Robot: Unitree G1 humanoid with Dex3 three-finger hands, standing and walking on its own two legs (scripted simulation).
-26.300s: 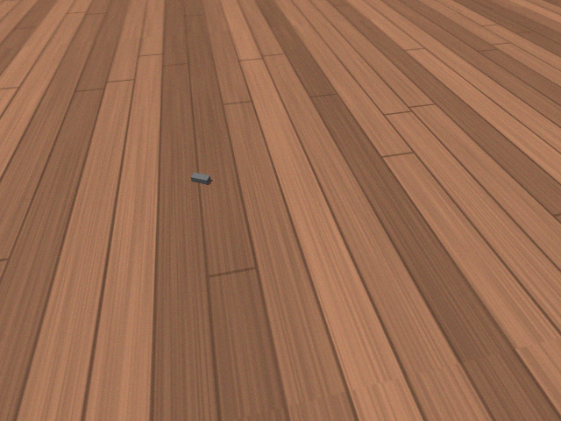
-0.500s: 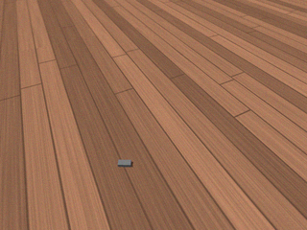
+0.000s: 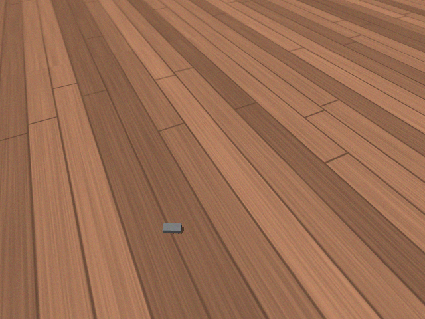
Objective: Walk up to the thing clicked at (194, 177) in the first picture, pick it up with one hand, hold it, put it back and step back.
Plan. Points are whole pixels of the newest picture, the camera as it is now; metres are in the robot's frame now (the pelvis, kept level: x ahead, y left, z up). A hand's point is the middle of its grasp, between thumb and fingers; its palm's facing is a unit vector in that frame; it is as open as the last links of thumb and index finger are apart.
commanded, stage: walk up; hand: left
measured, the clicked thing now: (172, 228) +0.73 +0.22 -0.77
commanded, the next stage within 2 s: none
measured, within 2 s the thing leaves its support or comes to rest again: neither
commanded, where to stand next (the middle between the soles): +0.33 +0.00 m, yaw -4 degrees
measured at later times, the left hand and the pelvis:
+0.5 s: hand out of the picture +0.17 +0.32 -0.16, palm faces -0.07 -0.94 -0.34, open 7.4 cm; pelvis +0.13 +0.05 -0.01, yaw -1 degrees
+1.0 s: hand (123, 230) +0.38 +0.24 -0.14, palm faces -0.07 -0.92 -0.38, open 7.4 cm; pelvis +0.29 -0.01 -0.01, yaw -3 degrees
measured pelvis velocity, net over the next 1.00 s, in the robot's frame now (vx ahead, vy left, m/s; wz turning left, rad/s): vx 0.29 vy -0.01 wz -0.05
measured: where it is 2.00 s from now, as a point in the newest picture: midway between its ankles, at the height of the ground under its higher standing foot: (220, 318)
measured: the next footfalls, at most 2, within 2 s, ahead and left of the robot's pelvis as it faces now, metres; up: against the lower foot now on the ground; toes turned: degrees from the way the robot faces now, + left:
left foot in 0.22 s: +0.14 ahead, +0.16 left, +0.00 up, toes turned +4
right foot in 0.68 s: +0.31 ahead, -0.15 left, +0.00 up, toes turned -3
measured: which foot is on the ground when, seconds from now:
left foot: down 0.00-0.04, up 0.06-0.20, down 0.22-0.72, up 0.74-1.00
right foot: down 0.00-0.24, up 0.26-0.66, down 0.68-1.00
